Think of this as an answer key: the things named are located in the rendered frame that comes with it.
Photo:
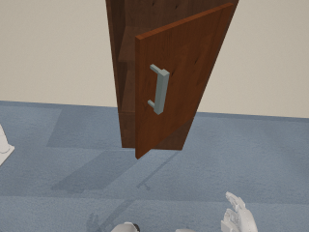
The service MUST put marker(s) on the left robot hand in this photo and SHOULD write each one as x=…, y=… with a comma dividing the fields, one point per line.
x=5, y=149

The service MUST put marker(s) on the right robot hand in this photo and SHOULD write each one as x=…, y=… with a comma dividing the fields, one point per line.
x=242, y=221

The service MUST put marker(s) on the cupboard door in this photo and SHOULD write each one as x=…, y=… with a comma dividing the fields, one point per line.
x=185, y=49

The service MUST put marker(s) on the handle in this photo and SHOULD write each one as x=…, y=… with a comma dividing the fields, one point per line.
x=161, y=89

